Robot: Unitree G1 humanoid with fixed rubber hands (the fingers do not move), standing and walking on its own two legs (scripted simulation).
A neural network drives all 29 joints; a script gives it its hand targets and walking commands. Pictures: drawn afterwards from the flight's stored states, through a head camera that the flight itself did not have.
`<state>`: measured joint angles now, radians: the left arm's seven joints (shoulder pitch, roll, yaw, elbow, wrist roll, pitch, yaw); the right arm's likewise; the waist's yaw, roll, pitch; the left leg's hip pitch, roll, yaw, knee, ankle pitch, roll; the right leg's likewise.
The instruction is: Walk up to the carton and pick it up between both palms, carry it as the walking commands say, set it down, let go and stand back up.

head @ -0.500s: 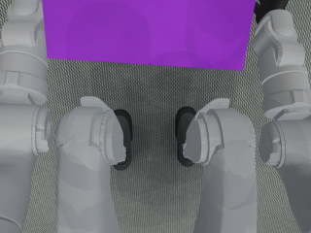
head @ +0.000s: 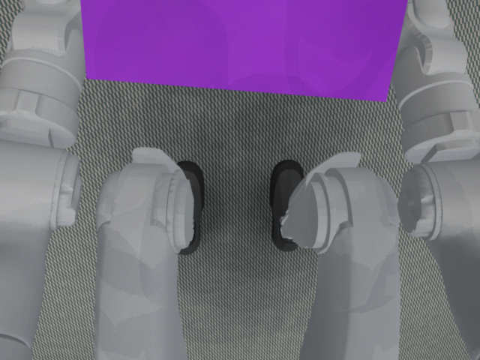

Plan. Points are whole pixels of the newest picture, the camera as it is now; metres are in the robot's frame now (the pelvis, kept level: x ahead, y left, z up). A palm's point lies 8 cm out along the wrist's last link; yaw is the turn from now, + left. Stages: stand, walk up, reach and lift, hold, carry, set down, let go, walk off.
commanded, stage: reach and lift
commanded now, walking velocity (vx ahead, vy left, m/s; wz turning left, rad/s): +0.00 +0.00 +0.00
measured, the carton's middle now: out of the picture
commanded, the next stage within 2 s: none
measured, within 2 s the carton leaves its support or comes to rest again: leaves its support in 0.60 s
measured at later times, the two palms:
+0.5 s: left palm out of the picture +0.54 +0.21 -0.17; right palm out of the picture +0.53 -0.18 -0.16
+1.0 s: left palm out of the picture +0.55 +0.21 -0.11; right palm out of the picture +0.53 -0.18 -0.12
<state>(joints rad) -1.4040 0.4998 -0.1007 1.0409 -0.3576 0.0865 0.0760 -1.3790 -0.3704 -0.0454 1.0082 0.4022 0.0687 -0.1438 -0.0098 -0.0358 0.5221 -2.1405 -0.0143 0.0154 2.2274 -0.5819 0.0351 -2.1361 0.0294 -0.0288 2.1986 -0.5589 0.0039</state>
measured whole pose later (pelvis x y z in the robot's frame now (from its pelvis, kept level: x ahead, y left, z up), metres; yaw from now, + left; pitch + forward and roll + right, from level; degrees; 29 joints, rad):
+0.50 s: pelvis -0.01 +0.00 -0.02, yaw +0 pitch +26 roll -1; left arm -1.49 0.50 -0.06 1.12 -0.31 0.15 0.02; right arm -1.44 -0.36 -0.14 1.07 0.35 0.12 -0.12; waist -0.01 -0.04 0.52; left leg -2.19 -0.03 0.01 2.27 -0.53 0.02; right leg -2.19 0.05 -0.02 2.25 -0.51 0.02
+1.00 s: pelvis -0.01 +0.00 +0.01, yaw +1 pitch +26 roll -1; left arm -1.44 0.47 0.11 0.91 -0.21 0.30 -0.01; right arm -1.33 -0.29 -0.30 0.78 0.19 0.27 -0.12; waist -0.01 -0.01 0.52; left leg -2.06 -0.06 0.01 2.18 -0.56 0.02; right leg -2.06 0.06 0.00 2.16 -0.55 0.03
